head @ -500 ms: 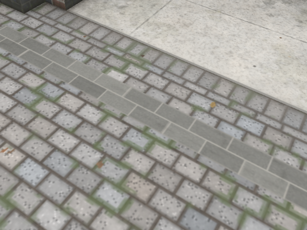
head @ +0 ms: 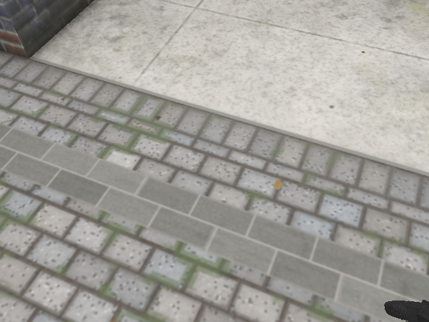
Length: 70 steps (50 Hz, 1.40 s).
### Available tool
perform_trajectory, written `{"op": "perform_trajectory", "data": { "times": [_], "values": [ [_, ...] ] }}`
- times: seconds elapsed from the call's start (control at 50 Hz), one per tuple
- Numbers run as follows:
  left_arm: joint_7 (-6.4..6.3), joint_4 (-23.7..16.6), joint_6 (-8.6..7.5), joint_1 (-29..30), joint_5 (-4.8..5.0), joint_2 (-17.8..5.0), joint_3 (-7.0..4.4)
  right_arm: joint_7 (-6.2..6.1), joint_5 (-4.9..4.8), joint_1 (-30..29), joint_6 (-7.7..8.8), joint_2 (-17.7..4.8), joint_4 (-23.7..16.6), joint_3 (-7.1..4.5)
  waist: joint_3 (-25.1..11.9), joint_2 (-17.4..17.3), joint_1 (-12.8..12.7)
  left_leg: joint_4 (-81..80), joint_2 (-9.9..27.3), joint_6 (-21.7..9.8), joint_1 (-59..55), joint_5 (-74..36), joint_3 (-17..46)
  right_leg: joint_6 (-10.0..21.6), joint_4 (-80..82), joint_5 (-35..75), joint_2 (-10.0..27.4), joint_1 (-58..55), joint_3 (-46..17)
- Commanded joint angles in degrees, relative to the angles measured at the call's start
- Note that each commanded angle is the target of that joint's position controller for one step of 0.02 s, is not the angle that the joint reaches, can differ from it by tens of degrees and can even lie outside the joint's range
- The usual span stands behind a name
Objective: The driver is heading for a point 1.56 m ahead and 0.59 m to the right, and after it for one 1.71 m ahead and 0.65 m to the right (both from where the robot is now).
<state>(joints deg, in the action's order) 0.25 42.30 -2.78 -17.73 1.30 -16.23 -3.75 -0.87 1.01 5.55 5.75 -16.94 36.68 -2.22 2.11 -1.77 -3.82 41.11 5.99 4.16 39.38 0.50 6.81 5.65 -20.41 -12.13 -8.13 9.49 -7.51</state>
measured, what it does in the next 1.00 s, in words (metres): walks ahead, turning right: left foot, then right foot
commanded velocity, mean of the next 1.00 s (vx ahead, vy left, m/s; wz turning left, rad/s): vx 0.50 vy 0.00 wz -0.59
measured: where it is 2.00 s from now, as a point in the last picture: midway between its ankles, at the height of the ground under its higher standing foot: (372, 183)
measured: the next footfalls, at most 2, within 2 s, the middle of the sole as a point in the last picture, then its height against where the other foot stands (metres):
left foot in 0.14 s outside the picture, level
right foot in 0.66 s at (304, 320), level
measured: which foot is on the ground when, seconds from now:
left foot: up 0.00-0.12, down 0.14-0.66, up 0.68-1.00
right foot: down 0.00-0.14, up 0.16-0.64, down 0.66-1.00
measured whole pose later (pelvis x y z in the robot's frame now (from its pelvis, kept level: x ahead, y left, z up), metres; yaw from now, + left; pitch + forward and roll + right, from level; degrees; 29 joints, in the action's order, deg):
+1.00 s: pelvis +0.51 -0.12 +0.00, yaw -36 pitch +2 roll +1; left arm -0.3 40.2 -2.3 -19.8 1.1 -16.2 -3.5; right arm 0.3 0.8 3.4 5.4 -17.6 39.0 -2.4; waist 2.4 -2.4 -3.8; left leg 40.4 4.8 4.0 38.6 0.1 5.7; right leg 5.4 -20.2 -12.9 -6.7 8.2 -7.6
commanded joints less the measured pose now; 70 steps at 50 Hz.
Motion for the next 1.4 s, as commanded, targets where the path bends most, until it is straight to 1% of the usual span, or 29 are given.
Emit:
{"op": "perform_trajectory", "data": {
  "times": [0.02, 0.1, 0.14, 0.16, 0.18, 0.2, 0.22, 0.24, 0.3, 0.44, 0.58, 0.62, 0.66, 0.68, 0.7, 0.72, 0.74, 0.76, 0.8, 0.96, 1.06, 1.12, 1.16, 1.18, 1.2, 1.22, 1.26, 1.32, 1.4],
  "values": [
    [-0.75, -2.87, -0.11, -1.2, 0.54, -9.85, -2.6, 0.71, -1.05, -5.7, 1.22, -3.34, -4.68, -0.58, -2.34, 5.75, -1.02, -7.95, -5.01, 0.41, -11.28, -5.94, -3.46, 7.31, 4.35, 6.92, 11.87, 6.5, -10.28],
    [-1.05, -2.62, 0.65, -1.76, 0.33, -9.3, -2.57, 1.56, -1.65, -4.02, 2.14, -6.53, -4.66, -2.07, -3.36, 8.57, 1.17, -13.4, -5.8, -2.44, -14.89, 2.9, -1.45, 5.44, -3.19, 6.36, 14.76, -1.23, -17.77],
    [-0.72, -3.41, 0.54, -0.86, -0.17, -5.96, -1.45, 0.99, -0.91, 6.06, 2.7, -9.12, -2.87, -3.54, -9.26, 7.6, 6.74, -16.05, -2.35, -6.83, -31.55, 3.76, -0.32, 2.34, -14.98, 8.55, 10.91, 2.08, -15.05],
    [-0.54, -4.5, 0.27, -2.48, -1.44, -1.96, -0.06, 0.39, -0.28, 14.74, 2.49, -12.4, -2.34, -4.34, -17.96, -0.81, 9.26, -15.15, 8.71, -10.51, -46.87, 6.59, 10.68, -0.15, -31.85, -4.71, 6.44, 9.82, -8.62],
    [-0.48, -6.3, -0.32, -9.42, 0.87, -1.39, 0.45, 1.05, 0.1, 17.87, 1.63, -15.45, 0.25, -5.18, -21.73, -20.74, 5.52, -21.58, 19.29, -19.28, -59.74, 22.67, 38.52, -3.0, -47.85, -23.29, 1.38, 30.11, -2.87],
    [-0.83, -4.51, -0.09, -7.71, 1.48, -7.85, -0.75, 1.23, -0.79, 15.44, 1.32, -9.11, -1.34, -3.95, -15.99, -11.02, 7.19, -23.91, 18.09, -17.47, -55.82, 33.27, 38.06, -4.02, -54.19, -19.14, 6.36, 35.63, -4.14],
    [-0.81, -5.38, 0.29, -1.37, 0.91, -10.14, -1.51, 0.89, -0.96, 13.25, 0.9, -6.31, -1.57, -3.14, -9.11, -5.75, 8.65, -24.18, 15.32, -14.92, -49.39, 29.52, 27.59, -4.57, -55.23, -13.44, 7.97, 36.72, -2.32],
    [-0.85, -5.95, 0.57, 1.16, 0.25, -9.1, -1.48, 0.87, -0.46, 10.79, 0.59, -5.59, -1.67, -2.67, -5.62, -1.84, 7.66, -25.04, 12.65, -13.88, -43.08, 20.92, 20.43, -5.11, -54.11, -9.5, 9.72, 34.81, -1.03],
    [-0.07, -6.92, 1.13, 2.02, 0.46, -5.96, -1.49, 0.73, -0.19, 8.51, 0.75, -3.77, -0.15, -2.17, -1.52, -4.83, 5.23, -29.09, 8.06, -13.36, -34.16, 9.37, 7.87, -5.66, -48.9, -4.92, 12.9, 30.44, 0.63],
    [1.04, -8.98, 1.48, 8.57, -0.05, -3.06, -0.54, 0.61, -0.65, 8.75, 0.64, -7.33, 3.56, -3.49, -0.02, -2.3, 5.87, -32.14, 8.21, -14.4, -35.71, -3.24, -5.93, -6.92, -32.34, 7.82, 14.11, 32.52, 2.92],
    [3.32, -12.7, 0.84, 18.35, 0.17, -3.11, -0.28, 0.3, -2.36, 12.22, -1.11, -10.89, 7.0, -4.52, 2.66, -1.9, 8.01, -29.22, 10.11, -11.68, -42.4, -11.54, -13.99, -2.93, -17.01, 8.38, 11.87, 27.85, 9.11],
    [3.37, -12.78, 1.23, 15.48, -0.21, -5.15, -1.37, 0.0, -2.88, 11.81, -1.8, -12.76, 7.1, -5.1, -0.41, -3.75, 5.26, -21.49, 10.08, -10.54, -44.35, -30.95, -16.32, -0.41, -15.99, 2.33, 8.27, 21.05, 12.32],
    [2.49, -8.92, 1.81, -0.2, -0.01, -10.1, -4.36, -0.41, -3.18, 11.03, -2.45, -12.33, 6.73, -4.81, -8.9, -2.47, -3.53, -0.55, 7.25, -7.91, -37.56, -37.35, -19.28, 3.58, -11.32, 4.78, 3.67, -1.3, 13.49],
    [1.22, -7.13, 2.4, -8.12, 0.43, -14.82, -5.85, -0.42, -0.99, 12.94, -2.13, -8.06, 5.49, -3.17, -13.99, 6.61, -5.25, 18.14, 4.07, -5.35, -21.2, -7.65, -18.97, 7.3, -11.15, 6.31, 12.92, -19.17, -1.38],
    [1.35, -8.73, 1.41, -5.06, 0.45, -19.67, -5.8, 0.33, 0.14, 17.01, -0.49, -2.14, 1.93, -0.99, -21.44, 17.63, 1.7, 35.34, -7.69, -2.75, 0.41, 35.25, -9.59, 18.31, -2.74, -8.7, 25.76, -32.93, -36.07],
    [1.71, -9.37, 0.54, -6.28, 0.26, -14.07, -4.43, 1.04, -2.07, 9.48, 1.26, -8.07, 1.41, -2.05, -22.18, 9.67, -3.48, 39.15, -5.67, -3.57, 6.37, 32.49, -0.7, 16.81, 3.31, -13.31, 26.43, -32.38, -38.62],
    [1.79, -8.56, -0.23, -4.13, -0.05, -11.69, -3.57, 1.32, -3.48, 5.71, 2.13, -9.28, -0.11, -2.32, -13.5, 8.1, -2.77, 36.63, -3.57, -4.6, 9.4, 26.37, -1.68, 14.48, 4.19, -9.12, 24.91, -25.58, -30.58],
    [1.73, -8.77, -0.58, -0.67, 0.02, -10.38, -3.05, 0.88, -2.46, 5.54, 2.52, -8.61, 0.49, -2.07, -8.98, 3.07, -0.01, 31.82, -1.12, -4.74, 6.37, 21.51, -1.8, 12.55, 4.04, -2.53, 22.32, -16.92, -24.09],
    [1.36, -10.07, -0.66, 4.75, -0.98, -8.03, -2.15, 0.6, -0.52, 7.05, 1.84, -8.94, 1.25, -2.6, -5.73, 3.73, 4.15, 25.51, 1.22, -3.71, -1.14, 16.87, -1.42, 11.12, 5.75, 8.36, 18.65, -5.38, -16.79],
    [-1.0, -6.15, -0.38, 0.08, -0.15, -9.8, -2.53, 1.06, -0.1, -3.9, 0.2, -3.61, -1.42, -0.83, -1.82, 5.46, 1.26, -1.16, -3.07, 0.33, -6.1, -3.19, -3.88, 7.95, 6.48, 13.12, 12.37, 4.92, -7.32],
    [-1.36, -3.15, 0.08, -4.42, 0.27, -9.04, -2.23, 2.58, -1.15, -8.91, 1.3, -4.9, -2.64, -1.07, -1.27, 6.64, -0.94, -11.33, -4.74, -1.57, -9.65, -6.57, -2.79, 6.48, 2.57, 7.7, 15.35, -0.45, -11.87],
    [-1.41, -1.97, 0.59, -4.59, -0.19, -9.08, -2.31, 2.77, -1.09, -6.12, 1.73, -6.29, -2.27, -1.84, -1.06, 8.89, 0.79, -13.21, -5.05, -4.56, -12.51, 1.15, -3.59, 5.32, -1.6, 13.94, 17.65, -5.37, -14.57],
    [-1.03, -2.45, 0.69, -3.42, -0.64, -6.69, -1.35, 2.15, -0.24, 4.52, 2.19, -8.9, -0.08, -3.29, -8.38, 7.57, 6.29, -14.74, -3.33, -8.88, -29.44, 0.29, -3.34, 2.75, -14.82, 23.77, 13.08, -3.5, -11.28],
    [-0.98, -3.19, 0.38, -7.36, -1.5, -3.97, -0.23, 1.95, 0.55, 12.81, 2.2, -13.0, 0.6, -4.32, -17.89, -1.28, 7.61, -11.63, 7.14, -14.76, -48.36, -1.09, 9.43, -0.03, -31.74, 11.14, 8.05, 8.3, -7.28],
    [-0.94, -2.61, -0.23, -13.46, 0.26, -2.1, 0.52, 2.67, -0.34, 18.3, 1.36, -14.05, 3.92, -5.11, -22.69, -17.52, 6.54, -20.29, 16.18, -22.21, -61.0, 15.82, 34.16, -3.86, -48.38, -19.74, 1.25, 26.0, -2.3],
    [-0.99, -2.29, -0.49, -9.24, 0.9, -7.48, -0.39, 2.86, -1.99, 17.78, 1.2, -9.01, 3.57, -3.79, -16.42, -9.78, 8.25, -24.01, 15.8, -20.21, -57.64, 28.96, 36.93, -3.81, -53.98, -19.55, 4.6, 32.81, -5.12],
    [-0.97, -4.81, -0.66, 1.98, 0.02, -8.77, -0.77, 2.47, -1.14, 11.11, 0.47, -6.1, 2.74, -2.53, -4.05, -1.0, 7.81, -26.25, 11.39, -17.25, -42.8, 21.12, 22.52, -3.93, -52.4, -10.74, 8.94, 33.71, -0.85],
    [-0.37, -4.75, -1.02, 1.71, -0.57, -5.55, -0.54, 2.23, -0.42, 8.69, 0.55, -4.06, 3.27, -1.7, -2.12, -3.57, 4.4, -29.72, 6.32, -16.51, -33.97, 8.55, 12.78, -4.41, -43.97, -5.5, 12.88, 27.71, 1.39],
    [-0.18, -6.12, -0.97, 6.16, -1.27, -2.7, 0.63, 1.85, -1.44, 10.47, 0.62, -6.99, 5.05, -2.38, -1.27, -2.98, 5.06, -32.6, 6.24, -17.96, -32.11, -0.41, 6.29, -6.06, -32.02, -0.44, 14.02, 28.35, 3.97]
  ]
}}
